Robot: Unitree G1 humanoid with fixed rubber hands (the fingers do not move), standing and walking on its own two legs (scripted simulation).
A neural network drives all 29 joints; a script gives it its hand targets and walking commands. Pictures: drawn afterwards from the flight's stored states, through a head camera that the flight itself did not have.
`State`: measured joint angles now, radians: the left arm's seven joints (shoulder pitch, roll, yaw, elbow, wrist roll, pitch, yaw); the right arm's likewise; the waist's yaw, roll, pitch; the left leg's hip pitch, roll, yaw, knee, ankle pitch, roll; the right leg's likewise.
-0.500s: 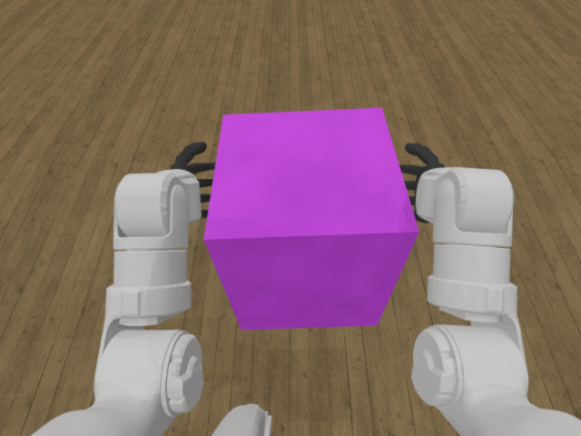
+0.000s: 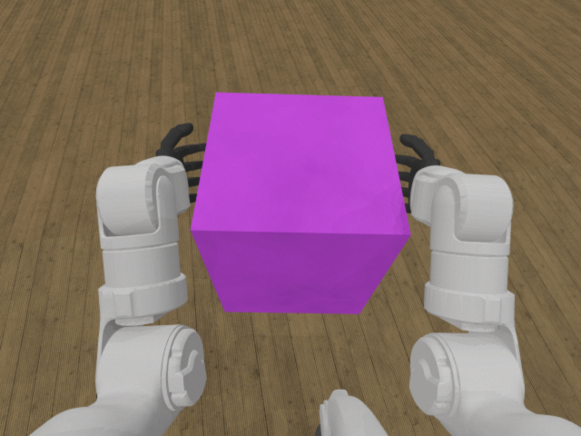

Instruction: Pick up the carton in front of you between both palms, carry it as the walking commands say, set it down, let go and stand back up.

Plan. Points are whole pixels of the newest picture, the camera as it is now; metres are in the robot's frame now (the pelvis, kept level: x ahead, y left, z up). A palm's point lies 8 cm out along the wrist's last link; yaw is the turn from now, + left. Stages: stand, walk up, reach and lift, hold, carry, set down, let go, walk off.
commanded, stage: carry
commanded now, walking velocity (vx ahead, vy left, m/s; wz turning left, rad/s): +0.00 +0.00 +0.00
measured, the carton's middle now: (295, 215) +0.40 -0.03 +0.08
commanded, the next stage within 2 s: none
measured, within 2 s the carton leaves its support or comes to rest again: neither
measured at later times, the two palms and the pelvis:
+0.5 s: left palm (167, 78) +0.59 +0.15 +0.18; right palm (365, 68) +0.60 -0.15 +0.19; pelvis +0.21 -0.02 +0.01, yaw +2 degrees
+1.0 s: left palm (181, 91) +0.61 +0.14 +0.15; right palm (366, 89) +0.61 -0.16 +0.15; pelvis +0.26 -0.01 +0.01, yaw +0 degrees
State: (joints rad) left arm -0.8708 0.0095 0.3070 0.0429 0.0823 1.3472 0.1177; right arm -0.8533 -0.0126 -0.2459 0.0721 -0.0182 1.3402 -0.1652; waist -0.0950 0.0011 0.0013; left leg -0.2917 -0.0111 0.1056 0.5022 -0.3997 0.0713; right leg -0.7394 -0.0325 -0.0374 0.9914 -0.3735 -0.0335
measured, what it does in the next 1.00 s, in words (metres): walks ahead: right foot, then left foot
